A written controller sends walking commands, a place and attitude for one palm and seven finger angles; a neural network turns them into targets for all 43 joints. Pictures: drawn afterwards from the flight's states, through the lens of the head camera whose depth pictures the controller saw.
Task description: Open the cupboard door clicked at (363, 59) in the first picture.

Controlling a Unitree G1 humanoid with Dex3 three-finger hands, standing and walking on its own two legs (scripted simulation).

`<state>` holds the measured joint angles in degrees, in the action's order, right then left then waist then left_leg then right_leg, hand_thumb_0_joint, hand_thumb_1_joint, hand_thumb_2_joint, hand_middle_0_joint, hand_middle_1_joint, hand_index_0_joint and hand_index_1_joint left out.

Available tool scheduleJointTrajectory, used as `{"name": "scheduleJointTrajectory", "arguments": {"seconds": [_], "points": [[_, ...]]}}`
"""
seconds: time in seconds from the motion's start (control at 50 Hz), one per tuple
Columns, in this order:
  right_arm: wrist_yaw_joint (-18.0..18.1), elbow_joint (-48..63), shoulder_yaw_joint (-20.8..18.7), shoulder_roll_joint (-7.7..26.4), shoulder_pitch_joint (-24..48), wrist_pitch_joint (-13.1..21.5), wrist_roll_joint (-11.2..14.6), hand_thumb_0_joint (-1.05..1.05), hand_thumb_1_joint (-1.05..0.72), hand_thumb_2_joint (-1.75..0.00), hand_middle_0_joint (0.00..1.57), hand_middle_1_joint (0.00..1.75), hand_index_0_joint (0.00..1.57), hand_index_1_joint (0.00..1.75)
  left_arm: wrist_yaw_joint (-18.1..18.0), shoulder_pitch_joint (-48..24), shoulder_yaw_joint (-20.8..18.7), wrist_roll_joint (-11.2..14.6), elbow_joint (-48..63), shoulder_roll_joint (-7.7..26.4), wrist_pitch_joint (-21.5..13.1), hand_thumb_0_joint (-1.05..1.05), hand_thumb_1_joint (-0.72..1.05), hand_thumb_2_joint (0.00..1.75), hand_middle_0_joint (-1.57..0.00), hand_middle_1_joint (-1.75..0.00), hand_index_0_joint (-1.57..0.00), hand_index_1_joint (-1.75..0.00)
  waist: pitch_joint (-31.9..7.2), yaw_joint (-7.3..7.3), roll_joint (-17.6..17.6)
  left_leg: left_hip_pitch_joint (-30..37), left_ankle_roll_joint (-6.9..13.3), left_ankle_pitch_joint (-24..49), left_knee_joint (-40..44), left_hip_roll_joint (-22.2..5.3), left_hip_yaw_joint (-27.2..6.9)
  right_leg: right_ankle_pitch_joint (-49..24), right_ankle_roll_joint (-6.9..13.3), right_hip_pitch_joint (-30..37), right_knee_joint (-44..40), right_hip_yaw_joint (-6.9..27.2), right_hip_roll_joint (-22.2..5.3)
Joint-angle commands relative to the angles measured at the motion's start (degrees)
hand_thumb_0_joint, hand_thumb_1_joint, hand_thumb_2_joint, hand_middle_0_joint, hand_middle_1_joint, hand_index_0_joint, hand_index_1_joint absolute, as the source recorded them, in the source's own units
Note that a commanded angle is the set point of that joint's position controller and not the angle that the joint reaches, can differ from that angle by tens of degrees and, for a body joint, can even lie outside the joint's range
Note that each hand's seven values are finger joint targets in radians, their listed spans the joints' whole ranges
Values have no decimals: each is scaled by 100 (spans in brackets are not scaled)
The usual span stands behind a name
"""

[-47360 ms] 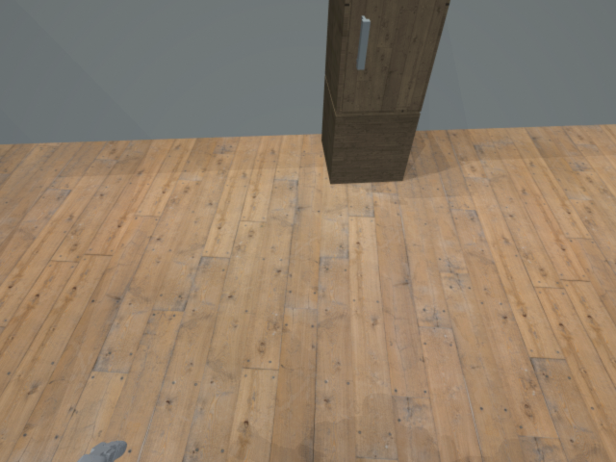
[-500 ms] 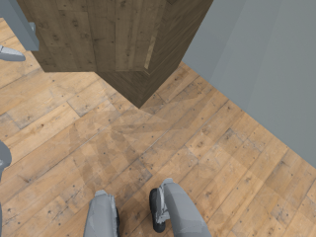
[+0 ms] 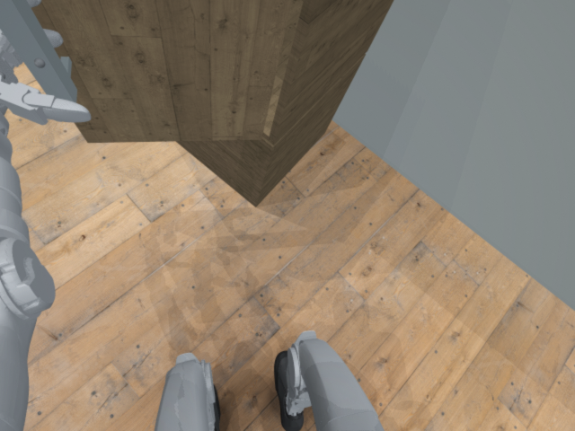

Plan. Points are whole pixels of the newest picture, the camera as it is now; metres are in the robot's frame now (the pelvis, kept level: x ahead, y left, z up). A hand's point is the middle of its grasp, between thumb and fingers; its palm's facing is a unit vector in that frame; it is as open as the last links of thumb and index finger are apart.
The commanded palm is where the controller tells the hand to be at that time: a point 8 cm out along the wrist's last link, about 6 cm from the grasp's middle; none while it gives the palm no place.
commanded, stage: slide the fingers in behind the handle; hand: left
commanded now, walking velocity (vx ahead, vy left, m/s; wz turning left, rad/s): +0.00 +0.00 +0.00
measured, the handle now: (37, 33) +0.60 +0.23 +0.06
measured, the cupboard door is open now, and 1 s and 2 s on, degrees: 46 46 69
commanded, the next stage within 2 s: close the thumb around the handle in 0.38 s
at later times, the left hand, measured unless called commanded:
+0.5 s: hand (35, 66) +0.55 +0.23 +0.06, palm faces +0.02 -1.00 -0.02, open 14.0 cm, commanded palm +0.54 +0.25 +0.06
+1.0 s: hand (38, 68) +0.55 +0.23 +0.06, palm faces -0.01 -1.00 -0.03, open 7.5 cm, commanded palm +0.55 +0.26 +0.06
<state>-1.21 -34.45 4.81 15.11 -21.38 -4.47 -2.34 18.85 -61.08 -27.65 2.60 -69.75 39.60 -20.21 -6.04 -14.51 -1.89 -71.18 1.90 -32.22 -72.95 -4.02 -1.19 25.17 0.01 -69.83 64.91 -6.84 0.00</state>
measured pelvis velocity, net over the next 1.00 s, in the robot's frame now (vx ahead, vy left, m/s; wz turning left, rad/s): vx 0.00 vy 0.00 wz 0.00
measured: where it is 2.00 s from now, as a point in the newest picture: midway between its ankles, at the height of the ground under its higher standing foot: (250, 420)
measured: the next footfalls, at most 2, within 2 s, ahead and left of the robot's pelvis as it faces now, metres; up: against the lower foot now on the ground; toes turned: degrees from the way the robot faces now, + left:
none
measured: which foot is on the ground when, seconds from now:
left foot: down 0.00-1.00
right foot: down 0.00-1.00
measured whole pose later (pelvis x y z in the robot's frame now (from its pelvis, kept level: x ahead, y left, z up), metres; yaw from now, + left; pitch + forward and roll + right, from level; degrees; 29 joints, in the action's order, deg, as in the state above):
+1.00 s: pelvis +0.00 +0.00 +0.00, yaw +0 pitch +30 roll -6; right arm -1.0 -35.0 5.0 15.1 -21.8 -4.6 -2.1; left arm 20.5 -60.7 -26.9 2.2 -70.2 40.6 -21.8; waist -5.7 -14.1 -2.0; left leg -71.6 2.1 -32.2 -73.3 -3.9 -0.7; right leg 25.1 -0.3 -70.6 65.5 -6.1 0.0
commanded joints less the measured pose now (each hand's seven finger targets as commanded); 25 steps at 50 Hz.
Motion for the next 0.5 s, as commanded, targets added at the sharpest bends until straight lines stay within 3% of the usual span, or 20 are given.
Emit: {"name": "scheduleJointTrajectory", "arguments": {"seconds": [0.0, 0.04, 0.08, 0.1, 0.2, 0.26, 0.32, 0.36, 0.4, 0.44, 0.48], "points": [[17, 127, -429, 1191, -1327, -13, -7, 0, -90, -90, 20, 30, 20, 30, -199, -2257, -127, -145, 1377, 1667, -499, 0, -50, 30, -30, -120, -30, -120, -3400, 51, -1484, 2867, -60, 3213, 760, 99, -435, -1699, 129, 1447, -458, 311, 283], [7, 113, -430, 1179, -1308, -33, 3, 0, -90, -90, 20, 30, 20, 30, -167, -2257, 16, -119, 1266, 1455, -527, 0, -50, 30, -30, -120, -30, -120, -3279, -32, -1395, 2833, -48, 3178, 742, 91, -419, -1726, 120, 1403, -484, 325, 290], [34, 138, -431, 1213, -1284, -49, 37, 0, -90, -90, 20, 30, 20, 30, -90, -2226, -97, -26, 1154, 1580, -501, 0, -50, 30, -30, -120, -30, -120, -3209, -14, -1270, 2635, -35, 2946, 783, 114, -395, -1658, 113, 1547, -511, 342, 298], [46, 135, -433, 1209, -1261, -37, 51, 0, -90, -90, 20, 30, 20, 30, -52, -2262, -54, 51, 1092, 1482, -469, 0, -50, 30, -30, -120, -30, -120, -3147, -68, -1079, 2466, -2, 2771, 783, 125, -363, -1633, 92, 1639, -548, 362, 298], [88, 136, -412, 1223, -1263, 5, 58, 0, -90, -90, 20, 30, 20, 30, 18, -2311, -172, 58, 1069, 1713, -452, 0, -50, 30, -30, -120, -30, -120, -3179, -42, -1105, 2333, 20, 2666, 773, 134, -334, -1614, 83, 1692, -528, 392, 289], [84, 135, -423, 1223, -1278, -3, 45, 0, -90, -90, 20, 30, 20, 30, 14, -2271, -292, 13, 1268, 1892, -558, 0, -50, 30, -30, -120, -30, -120, -3471, 57, -1447, 2685, -30, 3060, 735, 121, -374, -1776, 109, 1606, -450, 386, 280], [52, 143, -447, 1203, -1272, -1, 40, 0, -90, -90, 20, 30, 20, 30, 40, -2178, -109, 61, 1327, 1558, -611, 0, -50, 30, -30, -120, -30, -120, -3473, 47, -1515, 2893, -49, 3174, 735, 102, -423, -1711, 127, 1412, -431, 352, 284], [61, 101, -444, 1234, -1254, -25, 49, 0, -90, -90, 20, 30, 20, 30, 51, -2212, -113, 92, 1179, 1555, -544, 0, -50, 30, -30, -120, -30, -120, -3237, 1, -1366, 2761, -54, 2963, 779, 98, -422, -1573, 101, 1377, -496, 326, 287], [79, 98, -458, 1253, -1285, -23, 55, 0, -90, -90, 20, 30, 20, 30, 56, -2256, -158, 111, 1230, 1613, -497, 0, -50, 30, -30, -120, -30, -120, -3320, -6, -1277, 2708, -30, 2922, 790, 109, -416, -1622, 93, 1512, -513, 343, 285], [77, 88, -473, 1237, -1294, -31, 53, 0, -90, -90, 20, 30, 20, 30, 62, -2207, -86, 104, 1322, 1494, -518, 0, -50, 30, -30, -120, -30, -120, -3482, 55, -1490, 2981, -70, 3126, 812, 104, -447, -1651, 115, 1423, -490, 324, 281], [70, 38, -470, 1224, -1265, -27, 48, 0, -90, -90, 20, 30, 20, 30, 21, -2295, 108, 83, 1203, 1248, -489, 0, -44, 32, -30, -121, -30, -121, -3171, -40, -1438, 2964, -77, 2958, 827, 88, -475, -1430, 105, 1142, -534, 291, 281]]}}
